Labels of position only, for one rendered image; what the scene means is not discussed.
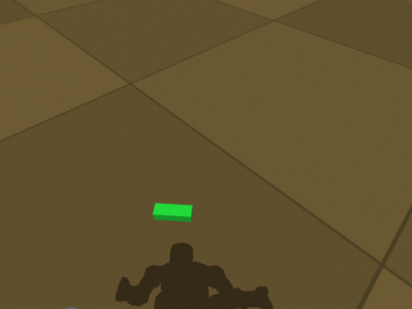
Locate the carton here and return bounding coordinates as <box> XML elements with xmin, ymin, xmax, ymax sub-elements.
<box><xmin>153</xmin><ymin>203</ymin><xmax>192</xmax><ymax>222</ymax></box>

